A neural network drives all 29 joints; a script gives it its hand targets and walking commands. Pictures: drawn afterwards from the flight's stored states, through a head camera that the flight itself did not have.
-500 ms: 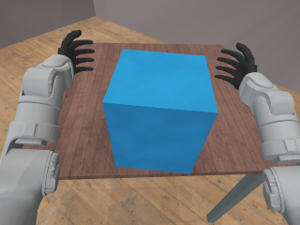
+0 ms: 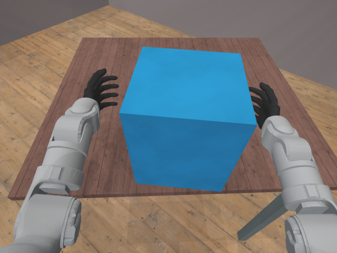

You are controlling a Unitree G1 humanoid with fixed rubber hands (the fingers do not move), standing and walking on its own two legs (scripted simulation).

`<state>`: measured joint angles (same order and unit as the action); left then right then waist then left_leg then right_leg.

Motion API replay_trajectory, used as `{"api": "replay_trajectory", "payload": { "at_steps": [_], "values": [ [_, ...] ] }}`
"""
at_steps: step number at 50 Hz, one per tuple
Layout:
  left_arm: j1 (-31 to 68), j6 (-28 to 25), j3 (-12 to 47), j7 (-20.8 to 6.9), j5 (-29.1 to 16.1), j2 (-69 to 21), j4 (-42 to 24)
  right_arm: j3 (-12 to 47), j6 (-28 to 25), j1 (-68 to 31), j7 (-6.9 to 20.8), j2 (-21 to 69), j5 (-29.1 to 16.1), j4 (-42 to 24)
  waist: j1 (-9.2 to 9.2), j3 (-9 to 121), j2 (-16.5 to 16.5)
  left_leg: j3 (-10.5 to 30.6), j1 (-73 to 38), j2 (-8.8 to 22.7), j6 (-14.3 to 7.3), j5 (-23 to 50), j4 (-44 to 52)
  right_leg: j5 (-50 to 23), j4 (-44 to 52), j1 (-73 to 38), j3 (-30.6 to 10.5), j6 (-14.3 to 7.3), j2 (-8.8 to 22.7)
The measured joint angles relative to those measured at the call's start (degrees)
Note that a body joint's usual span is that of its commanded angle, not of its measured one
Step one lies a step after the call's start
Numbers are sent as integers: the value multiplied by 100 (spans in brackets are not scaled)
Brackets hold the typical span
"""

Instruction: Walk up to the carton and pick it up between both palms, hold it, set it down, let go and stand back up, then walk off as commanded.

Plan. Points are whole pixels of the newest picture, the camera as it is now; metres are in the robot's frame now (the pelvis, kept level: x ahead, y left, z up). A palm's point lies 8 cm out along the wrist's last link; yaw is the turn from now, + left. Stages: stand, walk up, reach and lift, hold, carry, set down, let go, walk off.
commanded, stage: reach and lift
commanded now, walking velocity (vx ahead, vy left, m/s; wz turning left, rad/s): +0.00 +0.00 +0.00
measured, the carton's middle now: (184, 123) +0.40 -0.05 +0.11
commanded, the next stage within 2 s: none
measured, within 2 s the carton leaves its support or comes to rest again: neither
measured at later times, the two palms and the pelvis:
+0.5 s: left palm (104, 106) +0.44 +0.13 +0.14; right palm (256, 119) +0.40 -0.22 +0.12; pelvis +0.00 +0.00 +0.00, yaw +0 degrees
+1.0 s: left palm (119, 107) +0.44 +0.10 +0.13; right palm (247, 118) +0.40 -0.20 +0.12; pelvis +0.00 -0.01 +0.00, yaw -1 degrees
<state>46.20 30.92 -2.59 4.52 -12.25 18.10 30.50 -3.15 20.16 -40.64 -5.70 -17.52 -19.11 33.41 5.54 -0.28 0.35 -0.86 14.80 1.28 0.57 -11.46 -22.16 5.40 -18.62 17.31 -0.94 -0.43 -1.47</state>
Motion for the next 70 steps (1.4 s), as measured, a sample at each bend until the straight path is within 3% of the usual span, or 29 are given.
{"api": "replay_trajectory", "payload": {
  "at_steps": [8,17,26,37,47,63,70],
  "values": [
    [109,-391,69,50,68,-245,412,-143,-374,60,21,196,367,238,-26,163,-95,38,250,1,-3,-47,-140,24,-84,218,29,2,-3],
    [45,-595,-63,18,230,-397,517,76,-549,118,-168,349,335,118,-39,92,-96,11,77,8,5,-14,-33,15,-55,97,-9,-12,-18],
    [171,-869,-22,149,241,-505,883,26,-674,-124,-299,519,427,514,-78,106,-63,41,109,-3,28,35,0,5,-77,145,14,-34,-9],
    [156,-918,-145,243,552,-854,759,-132,-789,-259,-633,946,553,543,-54,-14,0,51,21,11,50,68,45,-32,-30,61,15,-52,-26],
    [276,-984,-361,385,759,-1130,851,-247,-833,-358,-867,1124,713,548,-138,-37,0,-37,58,27,53,74,67,-46,-65,161,-73,-54,-50],
    [12,-956,-533,269,936,-1228,376,-174,-844,-177,-917,1172,663,262,-110,-160,0,7,-127,58,76,45,129,-31,37,-50,-38,-76,-83],
    [-143,-938,-738,89,1259,-1390,68,-337,-948,-27,-809,1292,935,40,-80,-293,17,21,-346,28,59,72,248,-28,114,-256,-24,-60,-52]
  ]
}}
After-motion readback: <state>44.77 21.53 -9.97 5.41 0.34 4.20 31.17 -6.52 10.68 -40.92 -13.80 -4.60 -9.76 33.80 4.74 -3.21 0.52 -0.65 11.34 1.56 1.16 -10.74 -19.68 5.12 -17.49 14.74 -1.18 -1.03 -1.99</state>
